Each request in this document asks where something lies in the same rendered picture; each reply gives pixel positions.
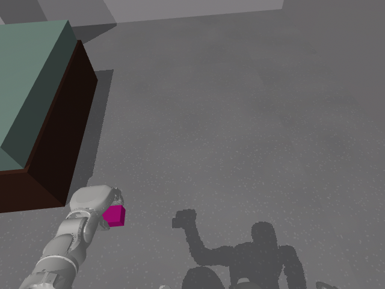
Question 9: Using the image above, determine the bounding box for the bed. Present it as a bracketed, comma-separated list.
[0, 20, 98, 213]

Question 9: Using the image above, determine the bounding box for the left robot arm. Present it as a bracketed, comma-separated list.
[19, 208, 99, 289]

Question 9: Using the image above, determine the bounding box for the left robot hand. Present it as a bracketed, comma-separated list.
[70, 185, 124, 231]

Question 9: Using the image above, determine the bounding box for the small box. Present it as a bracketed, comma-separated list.
[102, 205, 126, 227]

